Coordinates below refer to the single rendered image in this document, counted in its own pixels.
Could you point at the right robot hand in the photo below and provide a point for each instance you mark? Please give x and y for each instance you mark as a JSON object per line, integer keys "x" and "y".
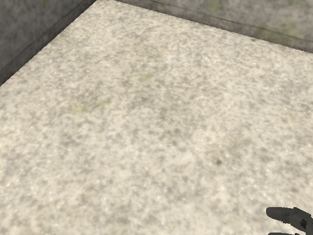
{"x": 296, "y": 217}

